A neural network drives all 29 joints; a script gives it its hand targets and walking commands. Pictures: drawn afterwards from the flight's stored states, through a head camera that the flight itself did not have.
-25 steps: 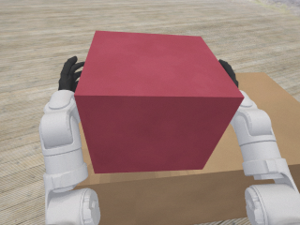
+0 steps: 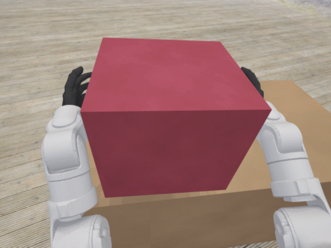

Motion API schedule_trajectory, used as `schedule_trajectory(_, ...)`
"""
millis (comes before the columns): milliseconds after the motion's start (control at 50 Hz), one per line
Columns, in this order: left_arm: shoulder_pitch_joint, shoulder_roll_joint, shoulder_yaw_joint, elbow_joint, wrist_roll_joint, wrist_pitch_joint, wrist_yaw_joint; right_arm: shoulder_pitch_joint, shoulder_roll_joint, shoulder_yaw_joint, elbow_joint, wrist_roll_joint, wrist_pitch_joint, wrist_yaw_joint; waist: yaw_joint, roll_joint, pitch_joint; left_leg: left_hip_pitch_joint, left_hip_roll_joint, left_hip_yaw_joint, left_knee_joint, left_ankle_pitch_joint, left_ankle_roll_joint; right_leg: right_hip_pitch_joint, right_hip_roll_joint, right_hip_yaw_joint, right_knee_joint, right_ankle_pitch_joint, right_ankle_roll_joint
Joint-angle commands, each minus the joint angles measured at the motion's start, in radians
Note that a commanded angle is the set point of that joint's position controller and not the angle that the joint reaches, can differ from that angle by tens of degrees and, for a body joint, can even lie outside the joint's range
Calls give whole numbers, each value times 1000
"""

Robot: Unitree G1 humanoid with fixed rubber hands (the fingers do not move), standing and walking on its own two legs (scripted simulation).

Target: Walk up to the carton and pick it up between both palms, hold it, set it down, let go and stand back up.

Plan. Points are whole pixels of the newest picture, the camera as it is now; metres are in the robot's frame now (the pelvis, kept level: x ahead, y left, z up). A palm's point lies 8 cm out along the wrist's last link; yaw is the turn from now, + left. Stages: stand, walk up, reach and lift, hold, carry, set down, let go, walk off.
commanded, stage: hold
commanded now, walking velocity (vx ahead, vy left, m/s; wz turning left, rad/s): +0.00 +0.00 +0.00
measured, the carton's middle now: (165, 115) +0.36 +0.02 +0.18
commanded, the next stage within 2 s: none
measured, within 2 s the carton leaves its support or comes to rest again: neither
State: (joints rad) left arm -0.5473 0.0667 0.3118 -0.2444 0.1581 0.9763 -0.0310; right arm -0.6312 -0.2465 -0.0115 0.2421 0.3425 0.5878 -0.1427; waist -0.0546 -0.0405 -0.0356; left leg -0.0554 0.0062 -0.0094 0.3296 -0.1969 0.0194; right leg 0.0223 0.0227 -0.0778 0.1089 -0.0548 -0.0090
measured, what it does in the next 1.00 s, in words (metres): stands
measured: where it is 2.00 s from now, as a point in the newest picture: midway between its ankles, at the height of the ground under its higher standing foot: outside the picture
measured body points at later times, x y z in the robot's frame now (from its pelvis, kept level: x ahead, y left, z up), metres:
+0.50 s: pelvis -0.01 -0.01 +0.00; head -0.05 +0.03 +0.45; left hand +0.34 +0.20 +0.22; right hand +0.36 -0.18 +0.22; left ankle -0.01 +0.10 -0.75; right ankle +0.01 -0.12 -0.75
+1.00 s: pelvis -0.02 -0.01 +0.00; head -0.06 +0.03 +0.45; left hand +0.34 +0.20 +0.22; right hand +0.36 -0.17 +0.22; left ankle -0.01 +0.10 -0.75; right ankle +0.01 -0.12 -0.75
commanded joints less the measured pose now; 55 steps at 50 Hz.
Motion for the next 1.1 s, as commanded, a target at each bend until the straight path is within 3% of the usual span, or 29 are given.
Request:
schedule_trajectory(0,-631,-289,-435,-137,-139,-68,-125,-753,324,243,-296,77,-41,65,-11,85,-337,1,-30,-2,-38,381,-66,195,23,36,45,192,-27)
schedule_trajectory(80,-645,-285,-421,-117,-135,-78,-131,-768,325,222,-281,69,-49,63,-19,87,-337,-19,-28,0,-48,340,-60,210,15,37,44,174,-22)
schedule_trajectory(200,-670,-296,-450,-134,-145,-109,-118,-782,349,233,-300,62,-61,68,-19,99,-400,17,-31,3,-35,376,-67,171,27,36,52,181,-21)
schedule_trajectory(260,-671,-299,-457,-146,-155,-130,-115,-798,367,240,-342,49,-74,69,-16,72,-446,11,-32,4,-36,375,-55,217,27,32,63,201,-15)
schedule_trajectory(360,-677,-291,-448,-121,-146,-126,-112,-770,365,236,-292,37,-76,67,-21,86,-423,-11,-32,6,-39,319,-46,209,23,33,67,168,-16)
schedule_trajectory(520,-647,-278,-426,-123,-130,-116,-117,-759,363,244,-302,43,-76,66,-1,70,-389,-26,-30,6,-58,331,-43,246,16,38,71,201,-8)
schedule_trajectory(600,-661,-301,-440,-108,-132,-115,-115,-762,368,238,-279,46,-76,64,-8,94,-364,-23,-29,3,-57,305,-54,200,19,32,62,157,-17)
schedule_trajectory(680,-689,-292,-432,-73,-128,-116,-116,-791,369,225,-264,27,-82,68,-18,80,-351,-19,-28,6,-58,263,-47,182,13,32,67,128,-11)
schedule_trajectory(780,-688,-298,-423,-43,-134,-126,-114,-811,374,210,-245,25,-92,74,-4,67,-358,-47,-28,6,-64,224,-38,194,15,29,72,92,-10)
schedule_trajectory(880,-720,-305,-445,-64,-140,-138,-109,-824,388,213,-272,17,-94,75,-21,85,-412,-35,-27,4,-46,264,-33,188,13,43,80,128,-8)
schedule_trajectory(940,-705,-309,-473,-94,-157,-140,-105,-809,377,232,-294,27,-98,69,-28,87,-440,-11,-30,8,-34,329,-49,195,26,30,84,174,-11)
schedule_trajectory(1000,-682,-316,-467,-99,-145,-131,-106,-795,377,246,-307,47,-91,64,-20,108,-434,-6,-35,5,-20,376,-54,199,26,35,85,214,-11)
schedule_trajectory(1080,-667,-317,-456,-99,-137,-115,-110,-775,379,258,-280,59,-80,61,-13,96,-392,-5,-35,1,-31,337,-55,183,21,39,77,175,-14)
